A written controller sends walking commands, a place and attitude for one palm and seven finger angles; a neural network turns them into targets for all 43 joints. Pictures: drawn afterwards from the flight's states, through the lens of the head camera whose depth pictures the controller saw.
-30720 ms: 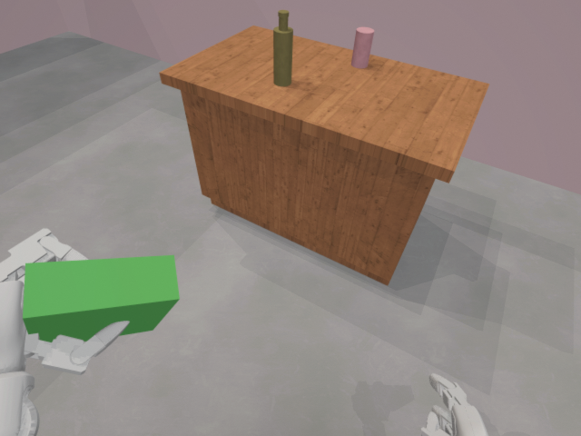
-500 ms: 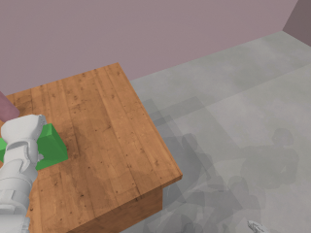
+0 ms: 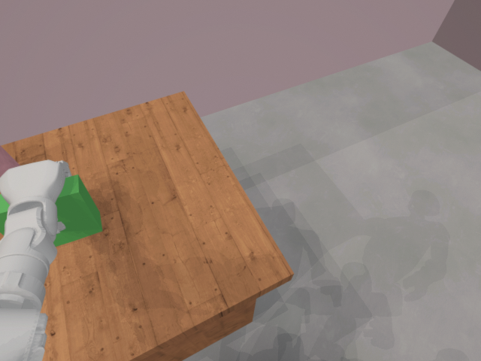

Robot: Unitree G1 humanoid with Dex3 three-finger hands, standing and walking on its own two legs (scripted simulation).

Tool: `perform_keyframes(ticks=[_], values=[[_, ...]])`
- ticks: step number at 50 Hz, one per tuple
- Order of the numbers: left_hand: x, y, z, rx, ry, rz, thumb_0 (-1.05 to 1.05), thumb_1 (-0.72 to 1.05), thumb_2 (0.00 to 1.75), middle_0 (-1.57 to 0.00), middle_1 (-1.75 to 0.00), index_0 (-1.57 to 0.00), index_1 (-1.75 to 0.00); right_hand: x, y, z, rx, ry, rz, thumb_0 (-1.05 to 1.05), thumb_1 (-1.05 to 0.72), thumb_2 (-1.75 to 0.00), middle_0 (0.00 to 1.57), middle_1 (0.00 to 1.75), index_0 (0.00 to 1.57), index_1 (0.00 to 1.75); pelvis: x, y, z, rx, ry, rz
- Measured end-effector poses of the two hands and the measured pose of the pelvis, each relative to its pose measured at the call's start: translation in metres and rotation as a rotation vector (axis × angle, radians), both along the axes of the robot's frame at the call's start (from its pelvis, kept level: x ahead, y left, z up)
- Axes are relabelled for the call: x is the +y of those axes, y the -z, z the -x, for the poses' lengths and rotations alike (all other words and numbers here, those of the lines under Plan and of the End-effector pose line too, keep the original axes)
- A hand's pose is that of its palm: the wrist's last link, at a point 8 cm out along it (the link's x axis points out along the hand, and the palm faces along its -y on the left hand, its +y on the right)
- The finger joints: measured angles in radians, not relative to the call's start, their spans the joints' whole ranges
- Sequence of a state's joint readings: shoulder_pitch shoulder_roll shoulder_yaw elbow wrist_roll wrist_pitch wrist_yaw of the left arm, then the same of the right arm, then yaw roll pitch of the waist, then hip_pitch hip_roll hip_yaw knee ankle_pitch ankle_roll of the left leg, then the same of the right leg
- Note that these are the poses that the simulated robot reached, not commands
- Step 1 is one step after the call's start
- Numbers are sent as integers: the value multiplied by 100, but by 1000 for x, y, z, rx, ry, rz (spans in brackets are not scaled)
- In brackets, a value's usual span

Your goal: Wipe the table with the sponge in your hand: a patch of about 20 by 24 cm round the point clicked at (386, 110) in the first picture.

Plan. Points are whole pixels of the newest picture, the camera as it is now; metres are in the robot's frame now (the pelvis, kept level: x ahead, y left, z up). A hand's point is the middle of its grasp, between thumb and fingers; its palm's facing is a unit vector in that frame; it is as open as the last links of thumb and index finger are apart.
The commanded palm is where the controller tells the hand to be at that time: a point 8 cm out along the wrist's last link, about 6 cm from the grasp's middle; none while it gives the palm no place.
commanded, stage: slide across to the middle lane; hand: left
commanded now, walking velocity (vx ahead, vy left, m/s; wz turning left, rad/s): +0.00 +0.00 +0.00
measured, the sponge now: (56, 222) +0.35 +0.37 -0.02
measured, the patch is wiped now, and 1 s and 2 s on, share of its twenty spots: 0.35 0.65 0.75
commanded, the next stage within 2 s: wipe back along the middle lane in 0.46 s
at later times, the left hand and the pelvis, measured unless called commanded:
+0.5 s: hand (87, 187) +0.39 +0.31 +0.02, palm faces -0.10 -0.01 -0.99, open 9.0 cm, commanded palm +0.38 +0.28 +0.07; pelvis +0.03 +0.00 +0.01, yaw +1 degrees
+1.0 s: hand (103, 203) +0.36 +0.27 +0.02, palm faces -0.07 -0.02 -1.00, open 9.0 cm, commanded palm +0.33 +0.25 +0.05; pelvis +0.02 -0.02 +0.01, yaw +0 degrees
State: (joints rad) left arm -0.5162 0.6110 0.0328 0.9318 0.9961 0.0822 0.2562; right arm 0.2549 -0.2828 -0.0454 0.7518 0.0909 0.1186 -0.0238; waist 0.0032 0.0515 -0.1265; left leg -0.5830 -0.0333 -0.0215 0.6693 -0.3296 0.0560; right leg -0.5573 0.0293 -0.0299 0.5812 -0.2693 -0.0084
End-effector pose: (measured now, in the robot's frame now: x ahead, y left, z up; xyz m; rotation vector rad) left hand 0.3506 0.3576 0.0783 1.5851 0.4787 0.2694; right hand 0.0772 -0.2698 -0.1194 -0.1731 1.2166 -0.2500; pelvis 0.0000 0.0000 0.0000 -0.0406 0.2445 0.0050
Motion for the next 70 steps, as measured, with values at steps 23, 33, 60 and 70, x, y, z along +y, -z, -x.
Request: perform_keyframes(ticks=[23, 33, 60, 70], values=[[-53, -2, -30, -32, 3, 22, 0, -47, 118, -82, -146, -83, -150, 28, -9, -86, -117, -93, -70, 1, -90, -90, 20, 30, 20, 30, 0, -8, -26, -26, -15, -9], [-69, -2, -34, -22, -7, 24, 0, -46, 117, -82, -146, -82, -150, 11, -11, -90, -98, -89, -48, 1, -90, -90, 20, 30, 20, 30, -8, -9, -30, -37, -19, -13], [-105, 0, 18, -68, -11, 29, 0, -43, 116, -79, -150, -79, -153, 15, -26, -110, -246, -117, -85, 1, -90, -90, 20, 30, 20, 30, -16, -10, -16, -93, -5, -28], [-115, 0, 35, -96, -10, 29, 0, -43, 116, -78, -150, -79, -154, 21, -25, -114, -264, -128, -108, 1, -90, -90, 20, 30, 20, 30, -16, -9, -15, -105, 1, -29]])
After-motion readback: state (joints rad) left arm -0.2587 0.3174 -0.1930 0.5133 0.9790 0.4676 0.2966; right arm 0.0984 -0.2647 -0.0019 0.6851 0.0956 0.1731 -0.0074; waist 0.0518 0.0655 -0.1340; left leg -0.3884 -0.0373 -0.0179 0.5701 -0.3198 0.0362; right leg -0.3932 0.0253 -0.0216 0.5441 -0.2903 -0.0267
